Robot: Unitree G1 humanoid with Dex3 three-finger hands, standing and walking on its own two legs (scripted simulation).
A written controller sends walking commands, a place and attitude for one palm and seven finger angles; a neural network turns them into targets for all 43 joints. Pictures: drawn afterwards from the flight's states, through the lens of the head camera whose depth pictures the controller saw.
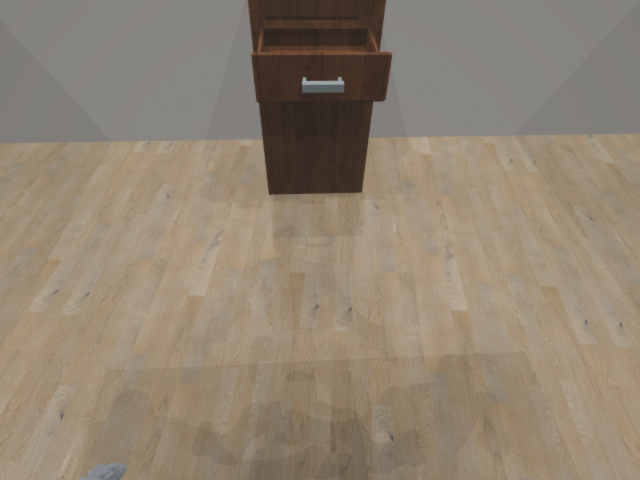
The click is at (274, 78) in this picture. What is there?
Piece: drawer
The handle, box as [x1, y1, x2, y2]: [302, 77, 343, 92]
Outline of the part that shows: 303,77 302,92 343,92 343,81 340,77 338,77 337,81 306,81 305,77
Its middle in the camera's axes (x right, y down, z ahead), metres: +0.00 -0.46 +1.14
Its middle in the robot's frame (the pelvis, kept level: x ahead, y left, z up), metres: +1.15 +0.05 -0.05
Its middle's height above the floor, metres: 0.71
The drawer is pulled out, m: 0.30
